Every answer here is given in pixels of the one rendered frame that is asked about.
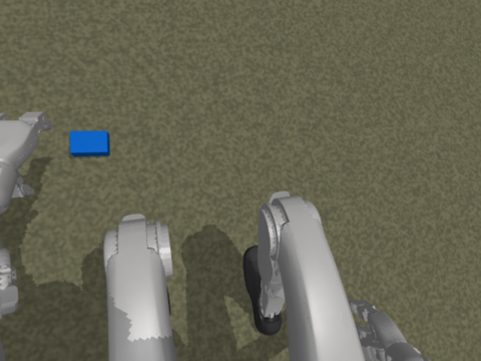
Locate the left robot arm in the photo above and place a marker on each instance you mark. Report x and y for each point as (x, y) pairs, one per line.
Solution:
(8, 275)

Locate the left robot hand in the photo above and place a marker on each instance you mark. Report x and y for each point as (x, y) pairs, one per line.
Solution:
(18, 140)

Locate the right robot arm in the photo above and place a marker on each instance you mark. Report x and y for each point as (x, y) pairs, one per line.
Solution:
(402, 351)

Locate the small box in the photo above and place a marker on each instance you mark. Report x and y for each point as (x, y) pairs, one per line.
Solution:
(89, 143)

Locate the right robot hand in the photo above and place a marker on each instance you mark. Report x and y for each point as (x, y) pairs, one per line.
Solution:
(382, 332)

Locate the right robot foot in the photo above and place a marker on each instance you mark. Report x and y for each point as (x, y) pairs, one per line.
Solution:
(266, 325)

